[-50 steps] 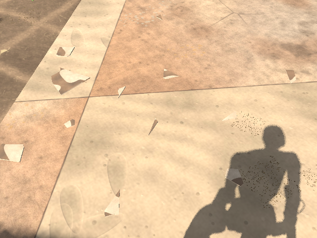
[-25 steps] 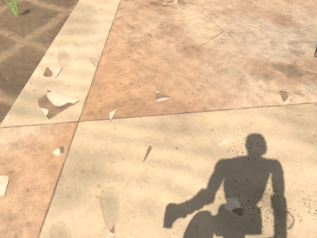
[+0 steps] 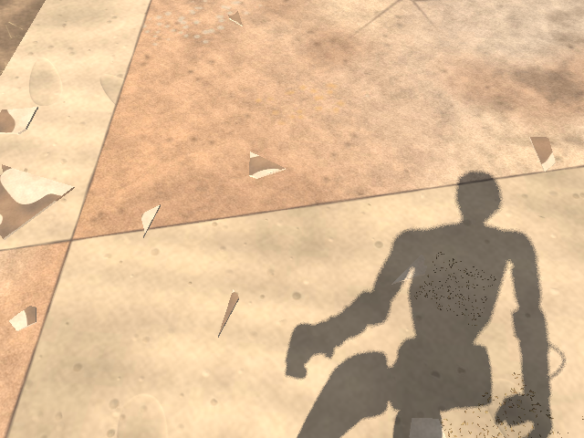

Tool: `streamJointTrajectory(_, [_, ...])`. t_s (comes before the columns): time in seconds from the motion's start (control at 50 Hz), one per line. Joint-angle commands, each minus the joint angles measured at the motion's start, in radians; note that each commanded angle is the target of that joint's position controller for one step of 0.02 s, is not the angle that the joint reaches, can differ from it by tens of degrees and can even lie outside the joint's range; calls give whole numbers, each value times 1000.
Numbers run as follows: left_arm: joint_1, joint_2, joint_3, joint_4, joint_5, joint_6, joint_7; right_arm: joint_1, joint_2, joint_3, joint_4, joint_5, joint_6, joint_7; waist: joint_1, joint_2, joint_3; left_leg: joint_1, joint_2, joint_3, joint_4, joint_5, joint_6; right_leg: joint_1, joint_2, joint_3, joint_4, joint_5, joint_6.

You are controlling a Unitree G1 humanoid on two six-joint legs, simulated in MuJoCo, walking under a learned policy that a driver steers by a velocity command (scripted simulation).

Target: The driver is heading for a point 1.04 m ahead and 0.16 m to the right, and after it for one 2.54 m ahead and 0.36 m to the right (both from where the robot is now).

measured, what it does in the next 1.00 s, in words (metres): walks ahead: left foot, then right foot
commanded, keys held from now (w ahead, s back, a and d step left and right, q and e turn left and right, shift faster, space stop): w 1.00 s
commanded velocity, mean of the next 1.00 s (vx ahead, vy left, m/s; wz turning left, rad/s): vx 0.50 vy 0.00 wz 0.00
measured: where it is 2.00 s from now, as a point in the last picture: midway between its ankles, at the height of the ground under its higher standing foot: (293, 214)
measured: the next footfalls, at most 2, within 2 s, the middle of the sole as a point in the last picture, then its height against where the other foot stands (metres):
left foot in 0.38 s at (242, 437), level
right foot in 0.94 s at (343, 307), level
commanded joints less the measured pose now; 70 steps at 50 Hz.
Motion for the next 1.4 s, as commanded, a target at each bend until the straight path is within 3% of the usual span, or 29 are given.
streamJointTrajectory(0.02, [158,121,12,3,1,-6,20,-32,-75,-3,-120,-20,7,-27,85,52,-220,-519,83,101,109,147,4,474,-418,572,-327,157,-275])
streamJointTrajectory(0.06, [83,88,-8,7,23,-22,13,-12,-44,-5,-149,-37,34,-19,-5,5,-136,-407,152,58,5,187,49,161,-378,469,-350,172,-246])
streamJointTrajectory(0.08, [48,48,-21,9,15,-32,16,-54,-47,-16,-165,-25,34,-13,-23,-42,-47,-428,176,29,-170,318,72,91,-316,375,-398,140,-192])
streamJointTrajectory(0.1, [47,72,-16,11,11,-36,33,-101,-44,-15,-190,-38,29,-11,-21,-84,19,-376,163,58,-398,424,59,7,-236,249,-452,194,-162])
streamJointTrajectory(0.14, [117,89,-14,24,27,-31,68,-157,-41,-20,-195,-74,11,-7,4,-81,-12,-259,133,114,-702,650,26,20,-165,124,-442,378,-158])
streamJointTrajectory(0.16, [148,99,-11,29,18,-28,78,-186,-24,-15,-203,-73,7,0,16,-81,-33,-216,111,136,-831,738,19,59,-152,93,-439,428,-155])
streamJointTrajectory(0.24, [255,140,11,57,-22,-13,89,-379,-26,-8,-256,-46,7,31,96,-43,6,-252,65,161,-1089,816,34,289,-211,121,-466,345,-147])
streamJointTrajectory(0.32, [336,137,25,88,-19,17,87,-473,-51,-18,-303,-50,5,57,119,-28,36,-359,50,162,-1160,651,87,517,-278,153,-382,362,-128])
streamJointTrajectory(0.36, [301,155,32,76,-14,28,84,-390,-80,-34,-290,-53,1,59,63,-60,-29,-197,-3,212,-1194,565,119,533,-254,127,-261,597,-105])
streamJointTrajectory(0.38, [276,139,25,66,-10,32,81,-234,-123,-58,-240,-56,0,56,-11,-52,-124,22,-30,231,-1195,599,148,487,-198,85,-89,722,-84])
streamJointTrajectory(0.4, [253,112,11,39,3,28,80,-18,-200,-84,-193,-63,0,49,-91,16,-272,360,118,50,-1163,687,220,273,-133,33,219,534,-43])
streamJointTrajectory(0.42, [382,-21,-31,39,2,4,66,83,-285,-103,-154,-63,2,59,-44,279,-443,744,370,-445,-1279,487,392,-137,45,29,616,-163,21])
streamJointTrajectory(0.44, [327,77,-6,45,-19,-21,58,101,-194,-80,-152,-60,5,57,-72,209,-448,770,367,-588,-1382,350,368,-273,20,172,717,-330,5])
streamJointTrajectory(0.46, [206,139,12,2,-40,-32,59,-4,-163,-68,-163,-59,4,51,-57,163,-274,630,338,-441,-1405,373,315,-348,-29,149,723,-258,-7])
streamJointTrajectory(0.5, [118,117,18,-27,-20,-23,74,-162,-119,-53,-192,-71,0,54,17,16,-131,307,271,-233,-1465,553,274,-246,-111,122,593,-105,-2])
streamJointTrajectory(0.54, [168,78,21,-16,-14,8,83,-188,-86,-45,-178,-76,-9,60,74,51,-120,181,215,-128,-1523,577,251,-123,-145,129,501,-56,2])
streamJointTrajectory(0.62, [91,58,23,-43,-2,25,89,-107,-137,-59,-135,-71,-13,39,71,40,-75,157,214,-38,-1587,646,266,-190,-157,114,329,71,28])
streamJointTrajectory(0.74, [-106,35,15,-104,-6,15,74,-11,-147,-59,-81,-53,-1,19,14,62,-29,201,170,77,-1589,635,211,-178,-111,74,12,331,51])
streamJointTrajectory(0.86, [-221,54,9,-159,-20,0,41,44,-164,-69,-31,-46,15,17,-11,86,22,336,238,70,-1513,640,195,-159,-84,55,-127,219,15])
streamJointTrajectory(0.9, [-160,84,20,-151,-20,-8,35,20,-179,-75,-30,-43,24,14,30,107,-11,364,252,67,-1443,770,176,-54,-58,31,-154,145,-13])
streamJointTrajectory(0.94, [116,163,64,-68,-14,-13,41,-13,-149,-62,-43,-47,31,12,157,80,-173,270,167,144,-1123,988,127,334,-36,22,-155,158,-70])
streamJointTrajectory(0.96, [281,258,88,-38,5,-13,47,52,-78,-38,-66,-59,23,16,170,-88,-338,-63,61,211,-740,714,64,724,-277,349,-145,132,-188])
streamJointTrajectory(0.98, [336,260,83,-22,-4,-7,41,104,-8,-13,-58,-55,-1,23,156,-287,-446,-322,-68,117,-496,84,36,898,-408,740,-308,-38,-278])
streamJointTrajectory(1.0, [295,179,58,-26,-12,-9,41,25,-116,-41,-67,-31,-18,26,166,-212,-356,-433,-11,32,-386,92,58,838,-377,700,-338,-112,-234])
streamJointTrajectory(1.02, [201,142,47,-51,-14,-10,43,-59,-151,-49,-95,-22,-26,25,147,-163,-238,-470,41,63,-390,189,75,700,-347,557,-353,-46,-194])
streamJointTrajectory(1.04, [121,116,37,-68,-5,-10,42,-106,-147,-51,-102,-32,-25,17,117,-83,-175,-423,85,84,-440,285,76,554,-312,455,-381,44,-175])
streamJointTrajectory(1.08, [72,69,24,-67,12,-13,39,-93,-111,-59,-99,-46,-3,11,57,-90,-123,-313,134,80,-531,373,75,383,-253,331,-441,145,-159])
streamJointTrajectory(1.28, [225,123,29,-6,-3,-6,77,-340,-60,-50,-172,-57,20,25,96,-62,-18,-370,108,139,-1002,758,31,378,-192,124,-531,307,-130])
streamJointTrajectory(1.4, [336,135,34,36,-18,20,87,-520,-69,-37,-243,-47,-4,55,141,-60,37,-376,57,138,-1190,701,30,521,-240,188,-449,295,-139])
